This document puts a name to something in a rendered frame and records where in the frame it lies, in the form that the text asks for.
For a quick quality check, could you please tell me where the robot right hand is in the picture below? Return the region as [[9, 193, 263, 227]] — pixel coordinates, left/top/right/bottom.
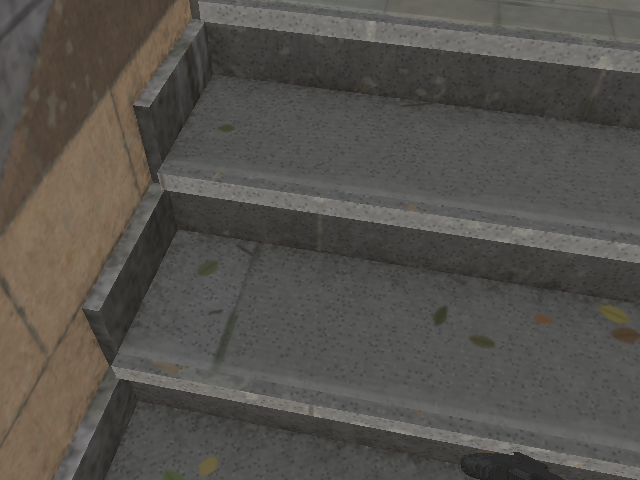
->
[[461, 452, 565, 480]]

